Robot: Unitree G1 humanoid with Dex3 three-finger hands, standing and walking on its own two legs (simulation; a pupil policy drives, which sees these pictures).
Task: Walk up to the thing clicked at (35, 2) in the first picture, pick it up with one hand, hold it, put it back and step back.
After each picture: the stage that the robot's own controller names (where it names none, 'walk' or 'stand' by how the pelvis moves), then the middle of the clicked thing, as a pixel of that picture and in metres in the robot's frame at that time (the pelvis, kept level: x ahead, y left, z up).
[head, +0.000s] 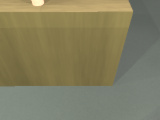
stand; out of the picture +0.95 +0.30 +0.13
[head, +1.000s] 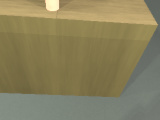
walk; out of the picture +0.84 +0.17 +0.15
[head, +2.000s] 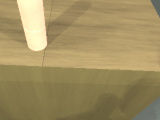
rise first; (32, 16) +0.48 +0.21 +0.15
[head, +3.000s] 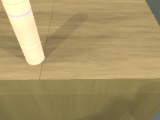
stand; (27, 33) +0.46 +0.22 +0.14
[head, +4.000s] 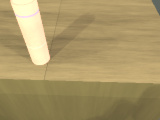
stand; (33, 34) +0.47 +0.20 +0.14
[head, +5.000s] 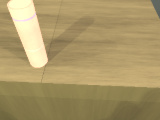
stand; (31, 37) +0.46 +0.21 +0.13
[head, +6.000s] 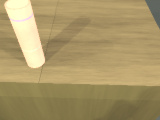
stand; (28, 37) +0.46 +0.22 +0.13
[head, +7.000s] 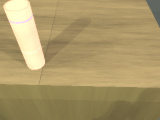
stand; (28, 39) +0.45 +0.22 +0.13
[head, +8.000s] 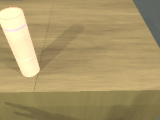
rise first; (22, 46) +0.43 +0.24 +0.13
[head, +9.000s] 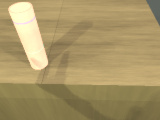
go down; (31, 39) +0.46 +0.24 +0.13
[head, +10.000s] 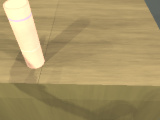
go down; (27, 37) +0.46 +0.23 +0.14
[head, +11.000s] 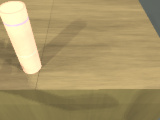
go down; (23, 42) +0.44 +0.22 +0.14
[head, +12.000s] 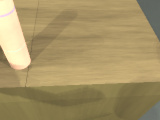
close in; (10, 35) +0.43 +0.23 +0.15
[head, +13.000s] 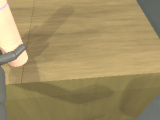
close; (5, 32) +0.45 +0.24 +0.16
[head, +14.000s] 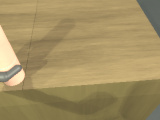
lift; out of the picture +0.37 +0.25 +0.17
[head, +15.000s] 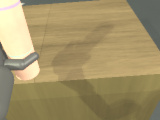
lift; (15, 37) +0.33 +0.18 +0.27
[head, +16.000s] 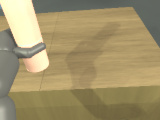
hold; (25, 28) +0.36 +0.17 +0.29
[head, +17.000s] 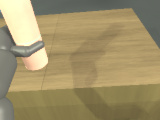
hold; (23, 25) +0.35 +0.17 +0.31
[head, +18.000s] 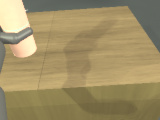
crouch; (10, 12) +0.37 +0.20 +0.33
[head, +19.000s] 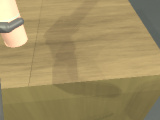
lower; (2, 3) +0.46 +0.22 +0.28
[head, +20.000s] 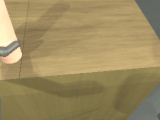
lower; out of the picture +0.45 +0.24 +0.17
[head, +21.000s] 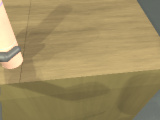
lower; out of the picture +0.44 +0.24 +0.17
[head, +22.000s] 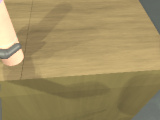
lower; (0, 29) +0.44 +0.24 +0.17
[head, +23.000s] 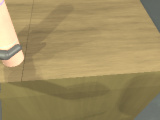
lower; (1, 30) +0.44 +0.24 +0.17
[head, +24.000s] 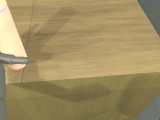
withdraw; (5, 34) +0.43 +0.23 +0.17
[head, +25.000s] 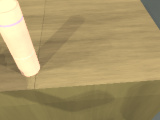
sink last; (19, 43) +0.41 +0.21 +0.16
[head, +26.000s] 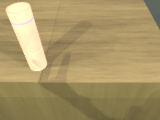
stand; (30, 40) +0.45 +0.23 +0.14
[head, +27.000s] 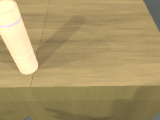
stand; (18, 42) +0.42 +0.24 +0.14
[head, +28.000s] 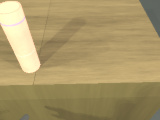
stand; (21, 41) +0.43 +0.24 +0.14
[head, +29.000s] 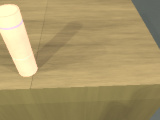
walk; (18, 45) +0.43 +0.23 +0.14
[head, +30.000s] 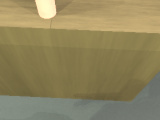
walk; out of the picture +0.62 +0.17 +0.16
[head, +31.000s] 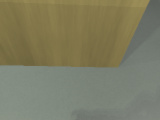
walk; out of the picture +0.96 +0.21 +0.15
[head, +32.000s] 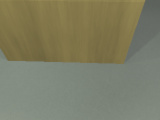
stand; out of the picture +1.12 +0.21 +0.15
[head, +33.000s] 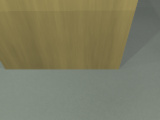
stand; out of the picture +1.14 +0.21 +0.13
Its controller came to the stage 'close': yes
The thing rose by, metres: 0.21
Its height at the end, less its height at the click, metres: +0.00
